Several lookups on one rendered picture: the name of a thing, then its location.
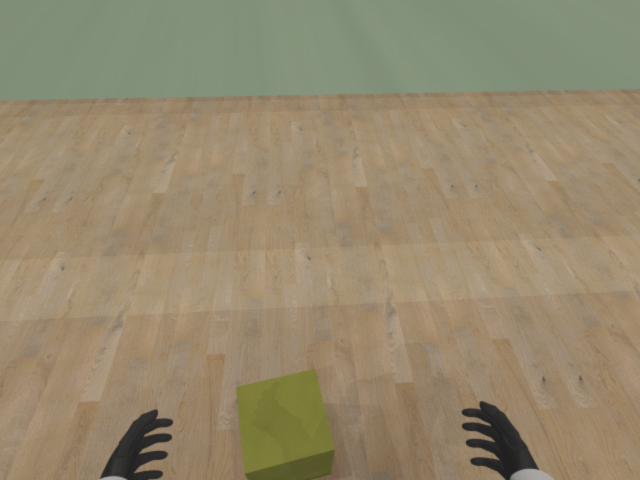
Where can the left robot hand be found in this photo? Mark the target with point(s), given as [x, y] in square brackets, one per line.
[126, 459]

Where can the right robot hand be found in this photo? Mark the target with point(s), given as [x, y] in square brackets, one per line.
[511, 450]

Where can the carton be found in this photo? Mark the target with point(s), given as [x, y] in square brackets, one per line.
[285, 434]

